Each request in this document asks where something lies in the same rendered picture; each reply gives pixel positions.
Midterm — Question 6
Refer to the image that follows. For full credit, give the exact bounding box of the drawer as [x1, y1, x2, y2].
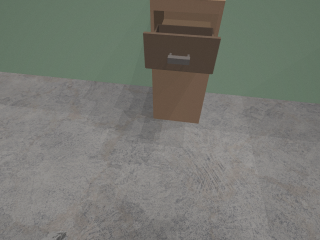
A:
[143, 24, 221, 74]

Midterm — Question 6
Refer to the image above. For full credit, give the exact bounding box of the cabinet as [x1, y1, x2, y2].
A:
[150, 0, 226, 124]

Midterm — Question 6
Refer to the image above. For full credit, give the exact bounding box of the robot left hand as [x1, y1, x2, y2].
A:
[42, 230, 67, 240]

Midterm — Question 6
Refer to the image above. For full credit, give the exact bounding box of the handle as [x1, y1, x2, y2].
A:
[167, 53, 190, 65]

